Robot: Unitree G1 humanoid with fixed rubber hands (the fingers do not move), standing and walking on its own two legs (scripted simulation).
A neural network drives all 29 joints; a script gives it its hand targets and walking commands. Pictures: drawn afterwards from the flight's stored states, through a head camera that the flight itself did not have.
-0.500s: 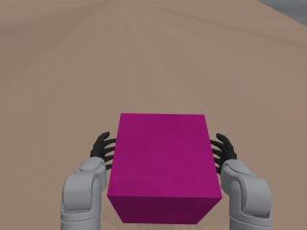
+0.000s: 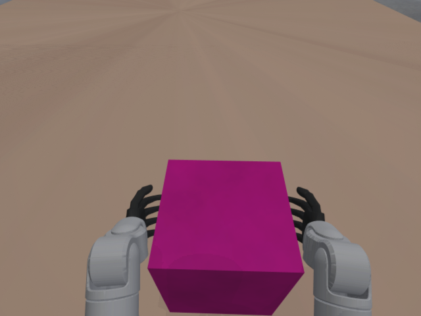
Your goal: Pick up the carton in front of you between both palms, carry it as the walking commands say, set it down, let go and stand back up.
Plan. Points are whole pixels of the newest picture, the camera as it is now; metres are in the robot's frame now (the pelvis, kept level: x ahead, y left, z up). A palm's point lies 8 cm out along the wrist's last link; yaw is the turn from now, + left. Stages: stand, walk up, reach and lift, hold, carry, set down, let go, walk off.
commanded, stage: carry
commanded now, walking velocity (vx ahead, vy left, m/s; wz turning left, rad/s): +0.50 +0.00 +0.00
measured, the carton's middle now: (222, 241) +0.28 +0.00 +0.02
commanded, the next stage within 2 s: none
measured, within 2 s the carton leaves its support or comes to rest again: neither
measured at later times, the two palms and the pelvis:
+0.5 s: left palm (158, 125) +0.59 +0.18 +0.08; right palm (269, 126) +0.57 -0.12 +0.08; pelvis +0.32 +0.04 +0.00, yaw -2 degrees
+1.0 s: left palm (186, 67) +0.91 +0.14 +0.09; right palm (269, 68) +0.92 -0.16 +0.09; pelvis +0.65 -0.01 +0.00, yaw +0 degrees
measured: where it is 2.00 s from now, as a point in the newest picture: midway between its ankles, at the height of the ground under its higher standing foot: (218, 182)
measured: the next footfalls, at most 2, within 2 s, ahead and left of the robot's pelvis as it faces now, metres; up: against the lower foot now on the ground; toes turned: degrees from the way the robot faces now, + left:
left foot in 0.16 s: +0.29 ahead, +0.13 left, +0.00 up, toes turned +9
right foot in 0.66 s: +0.63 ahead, -0.10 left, +0.00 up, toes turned -12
